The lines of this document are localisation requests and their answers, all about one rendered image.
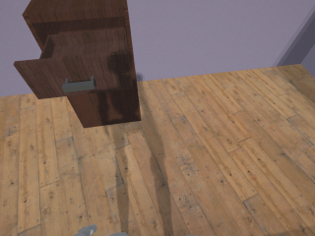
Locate left robot hand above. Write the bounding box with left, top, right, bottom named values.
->
left=74, top=224, right=97, bottom=236

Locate drawer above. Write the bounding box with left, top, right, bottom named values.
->
left=13, top=29, right=133, bottom=99

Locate handle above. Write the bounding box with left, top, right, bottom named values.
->
left=62, top=76, right=95, bottom=92

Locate cabinet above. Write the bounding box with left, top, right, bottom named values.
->
left=22, top=0, right=142, bottom=129

